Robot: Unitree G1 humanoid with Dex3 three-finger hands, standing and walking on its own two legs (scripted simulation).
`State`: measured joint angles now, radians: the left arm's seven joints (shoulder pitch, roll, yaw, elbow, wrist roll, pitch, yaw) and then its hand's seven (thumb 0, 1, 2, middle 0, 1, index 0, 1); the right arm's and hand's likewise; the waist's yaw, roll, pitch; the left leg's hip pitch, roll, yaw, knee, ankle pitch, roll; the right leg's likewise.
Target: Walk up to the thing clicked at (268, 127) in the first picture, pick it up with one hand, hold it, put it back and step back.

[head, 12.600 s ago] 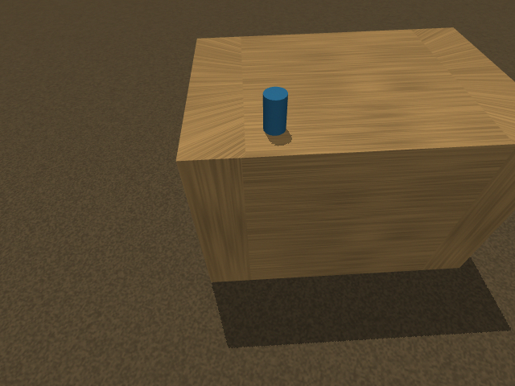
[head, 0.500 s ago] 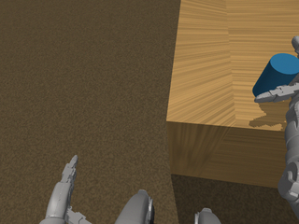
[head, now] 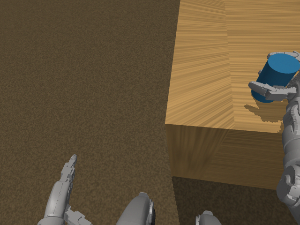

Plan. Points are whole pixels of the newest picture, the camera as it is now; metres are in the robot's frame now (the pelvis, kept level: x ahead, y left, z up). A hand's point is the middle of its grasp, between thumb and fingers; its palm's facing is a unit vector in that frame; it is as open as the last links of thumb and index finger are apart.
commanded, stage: close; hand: right
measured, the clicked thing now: (272, 79) +0.49 -0.21 +0.06
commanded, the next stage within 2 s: settle in 0.04 s
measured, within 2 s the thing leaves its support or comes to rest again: leaves its support in 0.14 s
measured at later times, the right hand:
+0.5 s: hand (282, 73) +0.49 -0.22 +0.09, palm faces +0.20 +0.98 +0.00, open 9.1 cm
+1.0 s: hand (281, 58) +0.49 -0.20 +0.13, palm faces +0.19 +0.98 +0.00, open 9.2 cm
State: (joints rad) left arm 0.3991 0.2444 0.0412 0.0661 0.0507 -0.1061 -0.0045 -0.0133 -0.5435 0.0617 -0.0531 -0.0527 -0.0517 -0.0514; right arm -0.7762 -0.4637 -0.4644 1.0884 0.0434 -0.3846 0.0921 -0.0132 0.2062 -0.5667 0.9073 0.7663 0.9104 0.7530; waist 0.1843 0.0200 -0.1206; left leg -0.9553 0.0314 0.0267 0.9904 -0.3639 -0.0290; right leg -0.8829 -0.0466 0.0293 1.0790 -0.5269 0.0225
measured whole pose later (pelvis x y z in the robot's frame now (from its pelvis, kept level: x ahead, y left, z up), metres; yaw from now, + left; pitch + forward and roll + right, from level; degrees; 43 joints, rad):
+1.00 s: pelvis +0.01 +0.00 +0.02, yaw +0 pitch +15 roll +1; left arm 0.37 0.25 0.04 0.22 0.02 -0.11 0.02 -0.01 -0.55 0.07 -0.06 -0.05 -0.05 -0.06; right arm -0.79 -0.44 -0.43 1.03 0.07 -0.27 0.09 -0.01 0.27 -1.03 0.77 1.07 0.78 1.06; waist 0.14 0.00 -0.10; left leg -0.79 0.03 0.01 0.86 -0.32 -0.03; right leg -0.71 -0.05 0.01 0.92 -0.47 0.02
